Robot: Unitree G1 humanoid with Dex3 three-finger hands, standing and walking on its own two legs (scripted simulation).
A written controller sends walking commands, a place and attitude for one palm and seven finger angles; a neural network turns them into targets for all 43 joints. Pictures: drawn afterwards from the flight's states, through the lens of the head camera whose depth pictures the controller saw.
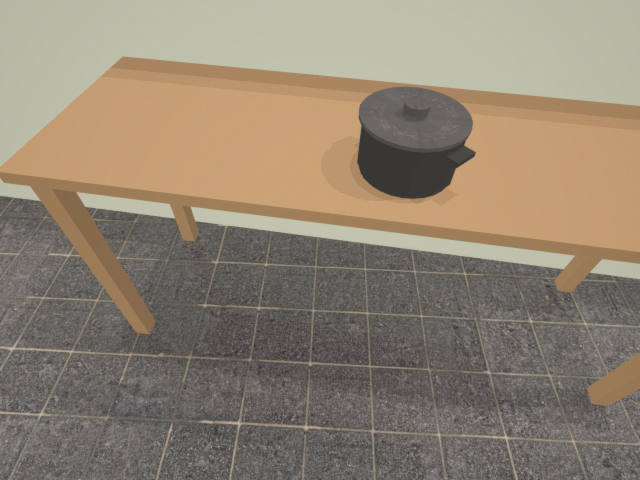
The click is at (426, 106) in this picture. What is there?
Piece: lid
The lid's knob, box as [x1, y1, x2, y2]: [403, 96, 430, 117]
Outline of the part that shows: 405,100 403,110 407,114 415,117 421,117 428,113 430,102 423,97 412,96 408,97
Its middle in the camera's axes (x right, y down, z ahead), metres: +0.18 -0.24 +0.71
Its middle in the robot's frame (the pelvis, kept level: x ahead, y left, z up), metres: +0.72 -0.13 +0.10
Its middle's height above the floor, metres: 0.87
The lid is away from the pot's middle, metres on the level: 0.00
